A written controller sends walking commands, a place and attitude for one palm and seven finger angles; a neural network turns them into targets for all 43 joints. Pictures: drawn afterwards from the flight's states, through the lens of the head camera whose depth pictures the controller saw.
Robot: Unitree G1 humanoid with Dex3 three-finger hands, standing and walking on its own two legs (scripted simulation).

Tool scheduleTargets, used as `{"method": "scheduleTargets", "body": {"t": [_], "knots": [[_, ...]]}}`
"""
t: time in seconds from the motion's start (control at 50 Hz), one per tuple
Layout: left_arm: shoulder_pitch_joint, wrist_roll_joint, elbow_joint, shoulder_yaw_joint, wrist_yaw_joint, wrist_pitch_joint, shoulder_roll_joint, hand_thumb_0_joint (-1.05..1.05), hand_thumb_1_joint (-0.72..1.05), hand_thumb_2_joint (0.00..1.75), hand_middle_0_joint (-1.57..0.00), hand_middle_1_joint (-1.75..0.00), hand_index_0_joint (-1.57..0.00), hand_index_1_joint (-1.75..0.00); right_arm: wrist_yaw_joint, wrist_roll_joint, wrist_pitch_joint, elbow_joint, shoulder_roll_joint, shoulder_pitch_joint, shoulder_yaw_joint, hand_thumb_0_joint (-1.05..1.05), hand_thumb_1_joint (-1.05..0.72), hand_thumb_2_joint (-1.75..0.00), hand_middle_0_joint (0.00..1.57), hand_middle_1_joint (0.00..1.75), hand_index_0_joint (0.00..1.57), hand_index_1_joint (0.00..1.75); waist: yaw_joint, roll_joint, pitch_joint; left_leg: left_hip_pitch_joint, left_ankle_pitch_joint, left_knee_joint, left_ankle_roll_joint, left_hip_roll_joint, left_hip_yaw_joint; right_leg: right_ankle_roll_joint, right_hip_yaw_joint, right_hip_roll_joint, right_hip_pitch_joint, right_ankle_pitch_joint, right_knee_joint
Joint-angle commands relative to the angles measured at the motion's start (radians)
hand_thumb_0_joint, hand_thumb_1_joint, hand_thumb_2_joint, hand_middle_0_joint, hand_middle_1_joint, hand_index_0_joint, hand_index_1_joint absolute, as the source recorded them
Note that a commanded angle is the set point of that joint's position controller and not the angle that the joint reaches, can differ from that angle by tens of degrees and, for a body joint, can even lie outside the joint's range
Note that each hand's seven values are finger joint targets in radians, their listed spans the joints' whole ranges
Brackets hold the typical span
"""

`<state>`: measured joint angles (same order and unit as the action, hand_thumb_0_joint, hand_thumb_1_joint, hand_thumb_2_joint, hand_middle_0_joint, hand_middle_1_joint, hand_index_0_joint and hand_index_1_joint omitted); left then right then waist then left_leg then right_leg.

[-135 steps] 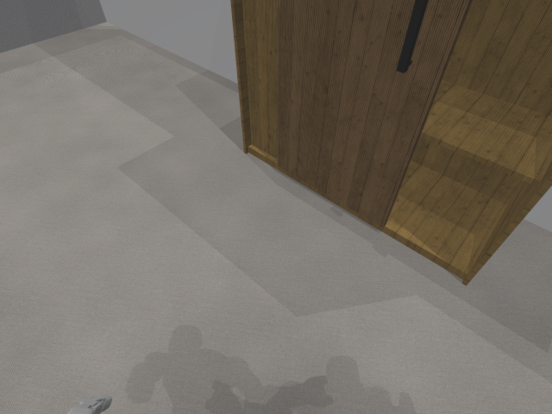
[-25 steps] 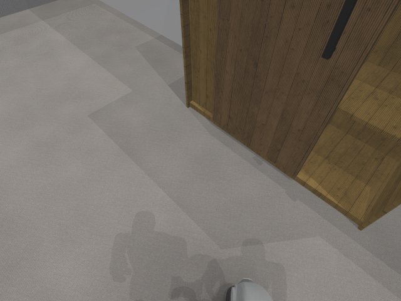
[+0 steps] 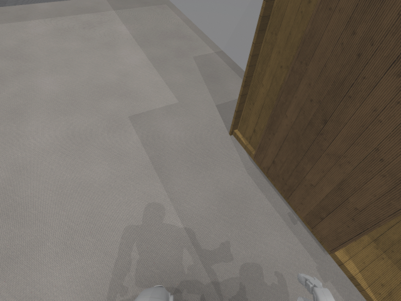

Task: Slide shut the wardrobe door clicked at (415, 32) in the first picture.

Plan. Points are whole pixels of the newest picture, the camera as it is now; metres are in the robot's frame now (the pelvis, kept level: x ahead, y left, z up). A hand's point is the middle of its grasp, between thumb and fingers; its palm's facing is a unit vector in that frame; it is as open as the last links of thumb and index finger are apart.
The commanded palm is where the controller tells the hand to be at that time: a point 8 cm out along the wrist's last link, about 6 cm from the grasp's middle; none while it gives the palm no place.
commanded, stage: turn to face it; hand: left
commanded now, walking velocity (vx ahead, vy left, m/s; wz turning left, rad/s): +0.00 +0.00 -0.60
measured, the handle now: out of the picture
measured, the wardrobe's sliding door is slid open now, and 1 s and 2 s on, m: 0.38 0.38 0.38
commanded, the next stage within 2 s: take the last steps up to it in 1.50 s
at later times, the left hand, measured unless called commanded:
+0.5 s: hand (146, 281) +0.17 +0.13 -0.13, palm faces -0.19 -0.94 -0.28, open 7.4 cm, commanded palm none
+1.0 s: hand (144, 244) +0.25 +0.16 -0.15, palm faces -0.47 -0.85 -0.22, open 7.4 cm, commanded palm none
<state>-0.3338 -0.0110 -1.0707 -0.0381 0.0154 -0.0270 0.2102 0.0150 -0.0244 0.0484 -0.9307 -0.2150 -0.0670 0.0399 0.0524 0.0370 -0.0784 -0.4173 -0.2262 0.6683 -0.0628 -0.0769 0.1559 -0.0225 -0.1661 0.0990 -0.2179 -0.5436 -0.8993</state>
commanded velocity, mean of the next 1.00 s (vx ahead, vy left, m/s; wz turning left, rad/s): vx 0.00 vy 0.00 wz -0.60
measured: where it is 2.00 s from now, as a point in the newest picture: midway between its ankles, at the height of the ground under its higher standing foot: outside the picture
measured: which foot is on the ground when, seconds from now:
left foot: down 0.00-0.34, up 0.36-0.90, down 0.92-1.00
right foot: up 0.00-0.32, down 0.34-0.92, up 0.94-1.00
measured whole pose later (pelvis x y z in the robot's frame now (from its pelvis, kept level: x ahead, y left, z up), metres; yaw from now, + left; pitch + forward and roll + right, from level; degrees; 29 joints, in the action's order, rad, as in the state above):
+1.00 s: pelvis +0.08 +0.01 +0.02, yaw -33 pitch +0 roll -1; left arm -0.19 -0.02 -0.93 -0.09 -0.02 0.07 0.27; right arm -0.02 -0.01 -0.02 -0.88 -0.20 -0.15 0.03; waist 0.02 0.04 -0.06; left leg -0.26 -0.28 0.54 -0.02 -0.02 0.07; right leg -0.02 0.09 -0.09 -0.46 -0.40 -0.87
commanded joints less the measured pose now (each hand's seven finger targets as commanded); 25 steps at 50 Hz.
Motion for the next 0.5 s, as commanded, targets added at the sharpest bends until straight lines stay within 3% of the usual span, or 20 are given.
{"method": "scheduleTargets", "body": {"t": [0.0, 0.04, 0.14, 0.2, 0.24, 0.28, 0.3, 0.32, 0.34, 0.36, 0.38, 0.4, 0.42, 0.48], "knots": [[-0.009, -0.002, 0.047, -0.013, 0.003, 0.005, 0.047, 0.00, 0.90, 0.90, -0.20, -0.30, -0.20, -0.30, -0.043, 0.000, 0.002, -0.025, -0.132, -0.186, 0.018, 0.00, -0.90, -0.90, 0.20, 0.30, 0.20, 0.30, -0.088, -0.180, 0.129, 0.345, 0.556, -0.321, -0.105, -0.338, -0.234, -0.003, 0.152, 0.023, -0.318, 0.033, -0.327], [-0.041, -0.004, 0.040, -0.021, -0.005, 0.033, 0.029, 0.00, 0.90, 0.90, -0.20, -0.30, -0.20, -0.30, -0.044, 0.001, 0.000, -0.019, -0.109, -0.120, 0.009, 0.00, -0.90, -0.90, 0.20, 0.30, 0.20, 0.30, -0.049, -0.178, 0.094, 0.221, 0.475, -0.350, -0.071, -0.290, -0.107, -0.013, 0.138, 0.018, -0.229, 0.083, -0.249], [-0.019, -0.009, 0.080, -0.039, -0.016, 0.069, 0.006, 0.00, 0.90, 0.90, -0.20, -0.30, -0.20, -0.30, -0.046, 0.002, -0.022, -0.019, -0.120, -0.104, 0.033, 0.00, -0.90, -0.90, 0.20, 0.30, 0.20, 0.30, -0.048, -0.140, 0.084, 0.212, 0.222, -0.390, -0.082, -0.302, -0.057, -0.022, 0.087, 0.005, -0.219, 0.119, -0.073], [0.019, -0.013, 0.120, -0.049, -0.020, 0.065, -0.002, 0.00, 0.90, 0.90, -0.20, -0.30, -0.20, -0.30, -0.043, -0.003, -0.030, -0.015, -0.121, -0.109, 0.054, 0.00, -0.90, -0.90, 0.20, 0.30, 0.20, 0.30, -0.057, -0.166, 0.085, 0.236, 0.221, -0.354, -0.077, -0.314, -0.021, -0.020, 0.066, -0.007, -0.197, 0.145, 0.050], [0.025, -0.014, 0.138, -0.053, -0.022, 0.059, 0.000, 0.00, 0.90, 0.90, -0.20, -0.30, -0.20, -0.30, -0.041, -0.002, -0.038, -0.012, -0.133, -0.096, 0.064, 0.00, -0.90, -0.90, 0.20, 0.30, 0.20, 0.30, -0.056, -0.176, 0.090, 0.239, 0.189, -0.305, -0.062, -0.328, -0.009, -0.012, 0.057, -0.018, -0.153, 0.169, 0.132], [0.005, -0.017, 0.143, -0.058, -0.021, 0.051, 0.019, 0.00, 0.90, 0.90, -0.20, -0.30, -0.20, -0.30, -0.034, -0.001, -0.047, -0.006, -0.134, -0.093, 0.068, 0.00, -0.90, -0.90, 0.20, 0.30, 0.20, 0.30, -0.034, -0.134, 0.086, 0.181, 0.138, -0.202, -0.015, -0.297, 0.029, -0.001, 0.032, -0.049, -0.050, 0.269, 0.271], [-0.050, -0.019, 0.135, -0.066, -0.019, 0.045, 0.049, 0.00, 0.90, 0.90, -0.20, -0.30, -0.20, -0.30, -0.032, 0.002, -0.050, 0.008, -0.123, -0.071, 0.066, 0.00, -0.90, -0.90, 0.20, 0.30, 0.20, 0.30, 0.004, -0.061, 0.096, 0.121, 0.058, -0.072, 0.034, -0.255, 0.079, 0.014, 0.076, -0.026, 0.037, 0.377, 0.385], [-0.071, -0.030, 0.141, -0.082, -0.007, 0.030, 0.163, 0.00, 0.90, 0.90, -0.20, -0.30, -0.20, -0.30, -0.025, 0.009, -0.055, 0.038, -0.052, -0.084, 0.052, 0.00, -0.90, -0.90, 0.20, 0.30, 0.20, 0.30, 0.017, 0.256, 0.098, -0.094, -0.240, 0.190, 0.113, -0.114, 0.145, 0.102, 0.427, 0.195, 0.146, 0.570, 0.548], [-0.108, -0.014, 0.142, -0.087, 0.001, 0.032, 0.222, 0.00, 0.90, 0.90, -0.20, -0.30, -0.20, -0.30, -0.029, 0.010, -0.064, 0.079, -0.043, -0.031, 0.040, 0.00, -0.90, -0.90, 0.20, 0.30, 0.20, 0.30, 0.051, 0.271, 0.095, -0.172, -0.420, 0.378, 0.130, -0.031, 0.005, 0.216, 0.578, 0.324, 0.104, 0.727, 0.604], [-0.087, -0.010, 0.148, -0.090, 0.008, 0.030, 0.222, 0.00, 0.90, 0.90, -0.20, -0.30, -0.20, -0.30, -0.035, 0.010, -0.072, 0.080, -0.054, -0.023, 0.039, 0.00, -0.90, -0.90, 0.20, 0.30, 0.20, 0.30, 0.035, 0.255, 0.117, -0.185, -0.380, 0.470, 0.124, -0.031, -0.102, 0.223, 0.591, 0.294, 0.083, 0.672, 0.625], [-0.024, -0.010, 0.160, -0.088, 0.013, 0.033, 0.188, 0.00, 0.90, 0.90, -0.20, -0.30, -0.20, -0.30, -0.036, 0.008, -0.074, 0.070, -0.070, -0.021, 0.046, 0.00, -0.90, -0.90, 0.20, 0.30, 0.20, 0.30, 0.012, 0.188, 0.099, -0.207, -0.295, 0.520, 0.123, -0.042, -0.135, 0.208, 0.558, 0.255, 0.075, 0.594, 0.616], [0.037, -0.008, 0.179, -0.078, 0.009, 0.033, 0.164, 0.00, 0.90, 0.90, -0.20, -0.30, -0.20, -0.30, -0.034, 0.006, -0.073, 0.052, -0.080, -0.037, 0.048, 0.00, -0.90, -0.90, 0.20, 0.30, 0.20, 0.30, -0.014, 0.113, 0.093, -0.200, -0.205, 0.526, 0.130, -0.053, -0.153, 0.195, 0.484, 0.204, 0.062, 0.565, 0.603], [0.076, -0.004, 0.193, -0.074, 0.005, 0.030, 0.155, 0.00, 0.90, 0.90, -0.20, -0.30, -0.20, -0.30, -0.031, 0.003, -0.073, 0.037, -0.081, -0.067, 0.048, 0.00, -0.90, -0.90, 0.20, 0.30, 0.20, 0.30, -0.033, 0.076, 0.108, -0.181, -0.148, 0.512, 0.140, -0.056, -0.151, 0.180, 0.428, 0.168, 0.061, 0.567, 0.596], [0.090, -0.005, 0.194, -0.074, 0.002, 0.024, 0.153, 0.00, 0.90, 0.90, -0.20, -0.30, -0.20, -0.30, -0.035, 0.001, -0.075, 0.021, -0.082, -0.102, 0.045, 0.00, -0.90, -0.90, 0.20, 0.30, 0.20, 0.30, -0.037, 0.046, 0.137, -0.151, -0.116, 0.444, 0.156, -0.041, -0.149, 0.178, 0.390, 0.137, 0.096, 0.648, 0.576]]}}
